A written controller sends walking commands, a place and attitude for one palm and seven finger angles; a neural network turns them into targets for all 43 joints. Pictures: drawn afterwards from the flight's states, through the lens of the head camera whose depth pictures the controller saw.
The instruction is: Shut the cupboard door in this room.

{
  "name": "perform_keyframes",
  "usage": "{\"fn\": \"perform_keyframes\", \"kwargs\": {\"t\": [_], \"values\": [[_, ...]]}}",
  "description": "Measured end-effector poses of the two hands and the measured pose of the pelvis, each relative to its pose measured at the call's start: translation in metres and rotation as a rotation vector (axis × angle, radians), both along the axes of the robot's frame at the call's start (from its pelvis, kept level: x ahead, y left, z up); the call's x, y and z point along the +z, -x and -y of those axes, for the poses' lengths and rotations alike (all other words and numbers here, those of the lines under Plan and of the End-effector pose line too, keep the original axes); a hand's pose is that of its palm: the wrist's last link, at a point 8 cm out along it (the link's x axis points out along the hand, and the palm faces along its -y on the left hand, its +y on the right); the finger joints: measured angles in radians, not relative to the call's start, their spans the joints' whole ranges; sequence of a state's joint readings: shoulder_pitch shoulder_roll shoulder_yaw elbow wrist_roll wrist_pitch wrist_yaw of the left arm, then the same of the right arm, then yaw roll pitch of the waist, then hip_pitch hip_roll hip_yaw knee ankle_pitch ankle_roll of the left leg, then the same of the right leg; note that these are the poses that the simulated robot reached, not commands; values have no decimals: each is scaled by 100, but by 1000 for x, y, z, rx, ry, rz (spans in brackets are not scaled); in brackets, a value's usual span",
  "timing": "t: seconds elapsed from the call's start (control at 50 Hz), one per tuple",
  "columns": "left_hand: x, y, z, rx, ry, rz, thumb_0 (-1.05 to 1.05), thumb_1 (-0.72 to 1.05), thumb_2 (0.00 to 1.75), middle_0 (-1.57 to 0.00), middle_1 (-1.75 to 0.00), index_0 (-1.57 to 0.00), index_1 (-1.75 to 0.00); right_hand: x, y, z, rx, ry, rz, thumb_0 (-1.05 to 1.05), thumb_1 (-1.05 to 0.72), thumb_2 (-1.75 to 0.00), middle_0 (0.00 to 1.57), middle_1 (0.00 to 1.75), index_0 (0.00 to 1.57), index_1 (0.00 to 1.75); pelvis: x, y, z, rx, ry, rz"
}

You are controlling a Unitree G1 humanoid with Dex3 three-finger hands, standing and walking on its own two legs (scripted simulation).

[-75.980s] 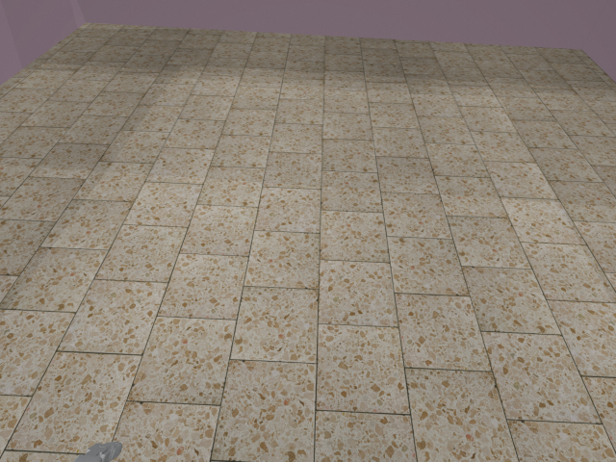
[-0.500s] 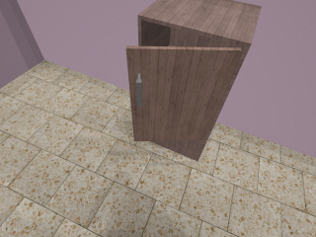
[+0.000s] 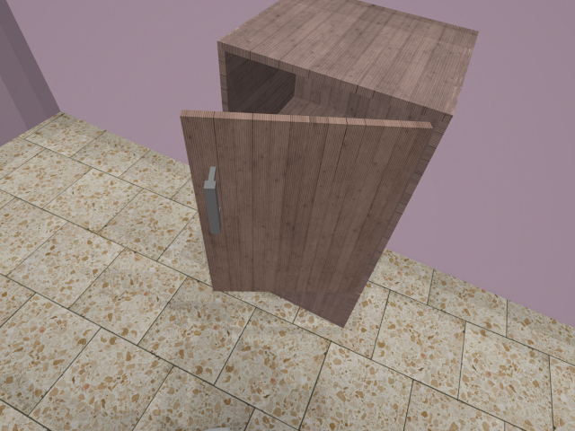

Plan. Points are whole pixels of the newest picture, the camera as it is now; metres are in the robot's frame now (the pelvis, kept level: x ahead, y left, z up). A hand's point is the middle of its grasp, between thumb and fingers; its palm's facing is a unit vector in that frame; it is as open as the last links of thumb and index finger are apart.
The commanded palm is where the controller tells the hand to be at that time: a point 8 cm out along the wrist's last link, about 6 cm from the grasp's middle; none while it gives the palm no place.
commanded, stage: come to a stop and stand still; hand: left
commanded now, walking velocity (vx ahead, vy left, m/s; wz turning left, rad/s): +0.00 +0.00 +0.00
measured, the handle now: (214, 201) +0.51 +0.17 -0.03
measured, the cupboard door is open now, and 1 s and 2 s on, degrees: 28 28 28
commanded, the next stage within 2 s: look again from close up in 1.38 s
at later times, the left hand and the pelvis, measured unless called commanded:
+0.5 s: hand out of the picture +0.11 +0.15 -0.15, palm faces +0.09 -0.97 -0.24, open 7.3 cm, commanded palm none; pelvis +0.06 -0.05 +0.02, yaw +3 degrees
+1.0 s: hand out of the picture +0.03 +0.12 -0.16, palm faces +0.04 -0.98 -0.18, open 7.4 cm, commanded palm none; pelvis +0.05 -0.04 +0.02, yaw +1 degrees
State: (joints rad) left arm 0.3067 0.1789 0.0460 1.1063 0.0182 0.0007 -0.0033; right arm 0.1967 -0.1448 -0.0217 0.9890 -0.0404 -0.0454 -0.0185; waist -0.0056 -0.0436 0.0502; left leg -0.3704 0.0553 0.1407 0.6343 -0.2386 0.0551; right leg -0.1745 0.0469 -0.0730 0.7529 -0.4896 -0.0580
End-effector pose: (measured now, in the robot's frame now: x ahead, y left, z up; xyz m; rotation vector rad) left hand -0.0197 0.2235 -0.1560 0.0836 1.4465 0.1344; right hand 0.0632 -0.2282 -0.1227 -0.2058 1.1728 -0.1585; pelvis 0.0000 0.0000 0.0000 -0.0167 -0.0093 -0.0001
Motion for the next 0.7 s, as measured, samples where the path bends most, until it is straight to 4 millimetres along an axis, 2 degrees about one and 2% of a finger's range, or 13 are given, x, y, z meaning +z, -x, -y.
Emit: {"fn": "perform_keyframes", "kwargs": {"t": [0.06,0.14,0.2,0.28,0.38,0.5,0.58,0.62,0.7], "values": [[6,-20,6,-11,2,-4,0,91,90,-20,-30,-20,-30,3,-11,0,-12,-9,-7,0,-91,-90,20,29,20,29,5,-14,5,-4,-15,-3],[19,-58,17,2,-20,53,1,92,90,-20,-30,-20,-30,4,-15,16,-11,0,-78,-1,-93,-90,20,30,20,30,14,-31,16,8,-15,-6],[23,-79,23,1,-56,91,1,93,90,-20,-30,-20,-30,-3,-20,31,-16,-16,-131,-1,-93,-90,20,30,20,30,12,-43,30,13,-24,-1],[25,-98,34,-13,-93,100,1,93,90,-20,-30,-20,-30,-15,-31,51,-42,-47,-164,0,-92,-90,20,30,20,30,7,-58,49,20,-38,-2],[34,-117,43,-10,-106,120,0,92,90,-20,-30,-20,-30,-11,-46,68,-39,-29,-174,0,-91,-90,20,29,20,29,13,-64,53,32,-47,-13],[38,-120,30,20,-118,150,0,91,90,-21,-30,-20,-30,2,-71,69,2,13,-135,0,-91,-90,20,29,19,29,19,-59,46,45,-53,-16],[25,-113,11,26,-110,149,0,91,90,-21,-30,-20,-30,6,-83,59,23,37,-61,0,-91,-90,20,29,19,29,10,-54,33,46,-23,-11],[18,-109,3,33,-107,143,0,91,90,-21,-30,-20,-30,7,-83,51,36,47,-42,0,-91,-90,20,29,19,29,6,-51,28,47,-17,0],[19,-97,-3,39,-100,115,0,91,90,-20,-30,-20,-30,12,-74,34,58,35,-46,0,-91,-90,20,29,20,29,12,-48,27,38,-22,3]]}}
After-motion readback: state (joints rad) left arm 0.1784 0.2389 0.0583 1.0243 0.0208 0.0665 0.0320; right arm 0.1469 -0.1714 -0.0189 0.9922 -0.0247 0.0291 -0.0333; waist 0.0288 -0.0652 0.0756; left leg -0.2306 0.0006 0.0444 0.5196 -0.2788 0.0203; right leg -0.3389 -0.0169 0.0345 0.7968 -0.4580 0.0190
